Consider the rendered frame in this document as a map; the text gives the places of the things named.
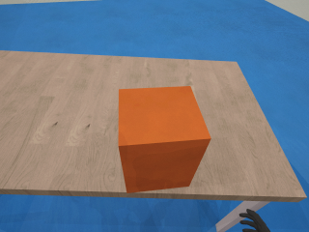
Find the table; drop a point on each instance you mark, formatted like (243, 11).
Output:
(59, 129)

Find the carton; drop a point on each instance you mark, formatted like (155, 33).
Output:
(162, 137)

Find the robot right hand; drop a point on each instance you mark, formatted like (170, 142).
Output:
(257, 222)

